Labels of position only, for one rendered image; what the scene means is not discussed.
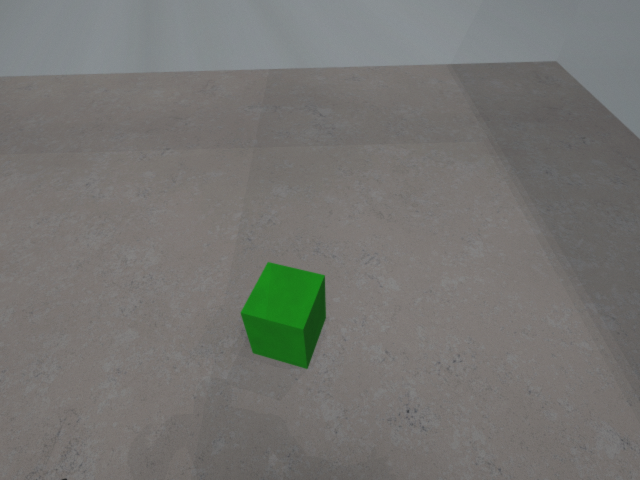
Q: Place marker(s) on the carton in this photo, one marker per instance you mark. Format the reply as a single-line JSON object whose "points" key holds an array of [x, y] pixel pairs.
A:
{"points": [[285, 313]]}

